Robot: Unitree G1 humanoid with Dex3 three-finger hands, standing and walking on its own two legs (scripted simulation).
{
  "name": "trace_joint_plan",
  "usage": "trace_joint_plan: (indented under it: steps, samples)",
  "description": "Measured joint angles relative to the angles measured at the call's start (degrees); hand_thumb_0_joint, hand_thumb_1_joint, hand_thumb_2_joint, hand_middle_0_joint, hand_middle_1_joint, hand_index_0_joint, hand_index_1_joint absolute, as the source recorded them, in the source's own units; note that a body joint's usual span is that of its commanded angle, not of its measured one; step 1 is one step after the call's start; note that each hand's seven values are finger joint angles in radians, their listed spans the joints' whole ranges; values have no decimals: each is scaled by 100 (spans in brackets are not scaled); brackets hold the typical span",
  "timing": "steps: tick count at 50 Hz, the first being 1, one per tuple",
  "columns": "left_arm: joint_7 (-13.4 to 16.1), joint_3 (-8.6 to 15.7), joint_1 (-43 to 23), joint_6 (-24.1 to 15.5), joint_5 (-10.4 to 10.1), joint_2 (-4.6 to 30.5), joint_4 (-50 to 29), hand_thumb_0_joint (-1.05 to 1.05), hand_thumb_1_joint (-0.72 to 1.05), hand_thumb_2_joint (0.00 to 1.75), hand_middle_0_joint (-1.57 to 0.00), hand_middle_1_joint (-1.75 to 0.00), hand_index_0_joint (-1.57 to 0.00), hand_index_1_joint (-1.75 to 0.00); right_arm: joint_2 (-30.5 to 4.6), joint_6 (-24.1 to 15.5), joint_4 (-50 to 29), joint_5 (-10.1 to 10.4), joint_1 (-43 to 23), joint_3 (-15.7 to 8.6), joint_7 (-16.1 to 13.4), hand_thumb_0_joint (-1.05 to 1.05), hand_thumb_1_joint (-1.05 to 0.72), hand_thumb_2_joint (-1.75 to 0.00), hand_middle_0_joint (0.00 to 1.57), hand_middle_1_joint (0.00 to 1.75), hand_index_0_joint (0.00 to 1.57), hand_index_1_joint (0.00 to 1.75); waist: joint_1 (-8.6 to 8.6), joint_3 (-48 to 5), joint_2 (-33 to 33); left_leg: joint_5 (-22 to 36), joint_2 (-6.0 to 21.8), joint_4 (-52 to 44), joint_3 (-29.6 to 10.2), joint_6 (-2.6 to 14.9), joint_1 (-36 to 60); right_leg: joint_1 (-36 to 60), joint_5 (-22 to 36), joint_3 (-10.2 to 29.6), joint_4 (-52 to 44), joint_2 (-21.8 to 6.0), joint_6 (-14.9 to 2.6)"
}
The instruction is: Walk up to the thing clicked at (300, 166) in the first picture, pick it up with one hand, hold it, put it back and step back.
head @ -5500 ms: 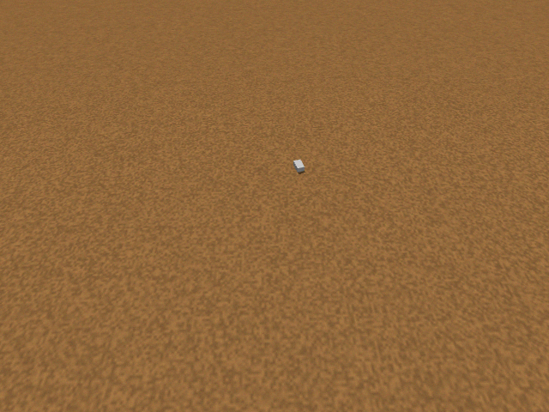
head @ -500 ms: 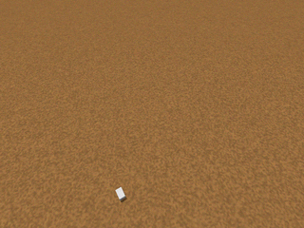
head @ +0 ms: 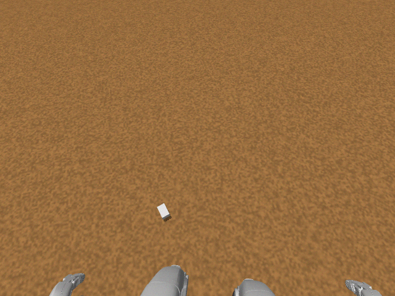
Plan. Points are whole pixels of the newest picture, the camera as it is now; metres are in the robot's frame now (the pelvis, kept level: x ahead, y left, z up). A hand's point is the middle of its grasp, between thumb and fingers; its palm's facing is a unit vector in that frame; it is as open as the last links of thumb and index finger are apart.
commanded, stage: walk up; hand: left
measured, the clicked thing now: (163, 211) +0.51 +0.23 -0.75
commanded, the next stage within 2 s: none
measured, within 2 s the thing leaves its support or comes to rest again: neither
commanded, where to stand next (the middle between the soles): +0.12 +0.00 m, yaw -1 degrees
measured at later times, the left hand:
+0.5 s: hand (97, 281) +0.15 +0.25 -0.15, palm faces -0.07 -0.93 -0.36, open 7.4 cm
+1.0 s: hand out of the picture +0.09 +0.28 -0.16, palm faces +0.01 -0.94 -0.34, open 7.4 cm
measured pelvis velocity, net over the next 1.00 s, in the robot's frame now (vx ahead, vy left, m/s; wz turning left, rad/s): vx -0.01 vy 0.01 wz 0.02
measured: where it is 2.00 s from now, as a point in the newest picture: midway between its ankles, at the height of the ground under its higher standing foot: outside the picture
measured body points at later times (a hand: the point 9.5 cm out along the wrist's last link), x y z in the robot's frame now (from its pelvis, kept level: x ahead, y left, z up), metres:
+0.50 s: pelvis +0.04 +0.00 +0.00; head +0.09 -0.01 +0.44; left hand +0.15 +0.30 -0.13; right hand +0.07 -0.33 -0.13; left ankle -0.03 +0.13 -0.71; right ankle +0.13 -0.11 -0.73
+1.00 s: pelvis -0.01 +0.01 +0.01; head +0.05 +0.04 +0.45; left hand +0.09 +0.32 -0.13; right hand +0.08 -0.31 -0.10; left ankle +0.02 +0.10 -0.73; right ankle -0.02 -0.14 -0.65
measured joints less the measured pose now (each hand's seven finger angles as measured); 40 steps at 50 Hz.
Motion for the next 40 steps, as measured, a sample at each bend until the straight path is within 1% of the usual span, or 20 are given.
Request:
trace_joint_plan:
  steps: [1, 3, 4, 5, 6, 8, 9, 11, 15, 17, 22, 23, 24, 25, 28, 30, 33, 37, 39, 40]
  samples:
    - [0, -3, 1, -16, 28, -7, -15, 1, 90, 90, -20, -30, -20, -30, -1, -48, 10, 5, 123, 11, 10, 1, -90, -90, 20, 30, 20, 30, -18, -68, 29, -26, 82, -277, 31, -26, 219, -26, 12, -41, -24, -4, 22]
    - [-36, -7, 32, -54, 88, -11, -90, 1, 90, 90, -20, -30, -20, -30, 21, -148, 88, -33, 417, 46, 17, 1, -90, -90, 20, 30, 20, 30, -67, -256, 70, -114, 270, -1407, 147, -42, 840, -79, -49, -162, 38, -30, 65]
    - [-70, -9, 51, -58, 87, 20, -140, 1, 90, 90, -20, -30, -20, -30, 68, -215, 144, -74, 562, 52, 3, 1, -90, -90, 20, 30, 20, 30, -97, -330, 10, 211, 277, -2076, 216, -16, 1168, -129, -160, -188, 208, -100, 50]
    - [-84, 6, 71, -46, 68, 95, -175, 1, 90, 90, -20, -30, -20, -30, 200, -278, 218, -131, 655, 60, -30, 1, -90, -90, 20, 30, 20, 30, -74, -311, -235, 441, 116, -2278, 330, 50, 1354, -171, -448, -17, 507, -222, -50]
    - [-80, 25, 145, -30, 40, 123, -196, 1, 90, 90, -20, -30, -20, -30, 304, -341, 244, -197, 786, 88, -43, 1, -90, -90, 20, 30, 20, 30, -38, -343, -374, 473, 42, -2324, 421, 99, 1466, -272, -848, 222, 953, -150, -87]
    - [-86, 20, 336, -25, 17, 94, -133, 1, 91, 90, -20, -30, -20, -30, 397, -459, 257, -194, 1103, 145, -28, 1, -90, -90, 20, 30, 20, 30, -145, -518, -321, 485, 115, -2458, 349, 168, 1633, -425, -1140, 352, 1610, 199, -124]
    - [-117, 6, 389, -30, -4, 98, -81, 1, 91, 90, -20, -30, -20, -30, 426, -513, 274, -186, 1248, 160, -28, 1, -90, -90, 20, 30, 20, 30, -211, -576, -282, 546, 158, -2624, 274, 190, 1750, -475, -1088, 369, 1778, 321, -129]
    - [-199, 34, 452, -64, -77, 165, -68, 1, 91, 90, -20, -30, -20, -30, 479, -615, 291, -191, 1452, 205, -65, 1, -90, -90, 20, 30, 20, 30, -229, -578, -321, 732, 191, -3046, 241, 168, 2021, -613, -748, 501, 1901, 430, -139]
    - [-257, 122, 519, -66, -136, 330, -151, 1, 90, 90, -20, -30, -20, -30, 455, -770, 170, -127, 1608, 222, -164, 1, -90, -90, 20, 30, 21, 30, -209, -356, -421, 858, 224, -3422, 319, 126, 2348, -856, -213, 618, 1594, 403, -93]
    - [-246, 129, 510, -35, -165, 365, -136, 1, 91, 90, -20, -30, -20, -30, 400, -755, 100, -116, 1583, 212, -211, 1, -90, -90, 20, 30, 21, 30, -199, -256, -442, 808, 232, -3420, 387, 104, 2416, -839, 0, 596, 1162, 350, -81]
    - [-204, 68, 386, -29, -214, 234, -67, 1, 91, 90, -20, -30, -20, -30, 195, -568, -94, -28, 1329, 184, -285, 1, -90, -90, 20, 30, 20, 30, -176, -128, -320, 319, 263, -2769, 548, 25, 2242, -297, 485, 199, -78, 248, -170]
    - [-187, 66, 322, -43, -208, 154, -47, 1, 91, 90, -20, -30, -20, -30, 140, -529, -117, 13, 1244, 180, -300, 1, -90, -90, 20, 30, 20, 30, -167, -89, -202, 164, 333, -2515, 546, -1, 2154, -178, 682, 140, -245, 317, -154]
    - [-175, 52, 217, -61, -194, 38, -37, 1, 91, 90, -20, -30, -20, -30, 84, -489, -118, 58, 1111, 170, -321, 1, -90, -90, 20, 30, 20, 30, -185, 20, 9, 69, 474, -2168, 473, 11, 2026, -117, 701, 38, -276, 434, -137]
    - [-178, 30, 125, -88, -181, -43, -87, 1, 91, 90, -20, -30, -20, -30, 68, -458, -141, 106, 987, 177, -346, 1, -90, -90, 20, 30, 20, 30, -197, 110, 135, 149, 495, -1633, 319, 46, 1784, -101, 678, -43, -270, 485, -141]
    - [-161, -37, -42, -117, -185, -163, -324, 1, 91, 90, -20, -30, -20, -30, 153, -410, -238, 137, 700, 270, -404, 1, -90, -90, 20, 30, 20, 30, -66, 208, 87, -574, 188, -341, 111, 111, 1158, -144, 664, 10, -247, 422, -204]
    - [-143, -85, -133, -74, -180, -236, -416, 1, 91, 90, -20, -30, -20, -30, 180, -417, -284, 128, 607, 319, -375, 1, -90, -90, 20, 30, 20, 30, -47, 152, 89, -687, 119, 3, 35, 120, 877, -143, 711, -36, -337, 389, -226]
    - [-119, -121, -229, -44, -126, -294, -512, 1, 90, 90, -20, -30, -20, -30, 194, -402, -275, 100, 568, 367, -328, 1, -90, -90, 20, 30, 20, 30, -7, 10, 89, -570, 156, -238, 34, 64, 745, -194, 719, -128, -346, 379, -247]
    - [-112, -106, -305, -30, -120, -240, -617, 1, 90, 90, -20, -30, -20, -30, 195, -373, -166, 20, 574, 377, -304, 1, -90, -90, 20, 30, 20, 30, 35, -93, 24, -375, 227, -1050, 176, 1, 828, -319, 669, -266, -174, 363, -218]
    - [-108, -84, -335, 3, -166, -143, -621, 1, 90, 90, -20, -30, -20, -30, 205, -375, -121, -27, 581, 351, -293, 1, -90, -90, 20, 30, 20, 30, 20, -102, -81, 69, 206, -1576, 284, 34, 933, -443, 618, -306, 12, 307, -171]
    - [-99, -67, -351, 24, -193, -71, -601, 1, 90, 90, -20, -30, -20, -30, 235, -373, -94, -56, 564, 328, -290, 1, -90, -90, 20, 30, 20, 30, 23, -64, -202, 491, 143, -1700, 334, 99, 955, -500, 591, -267, 126, 242, -139]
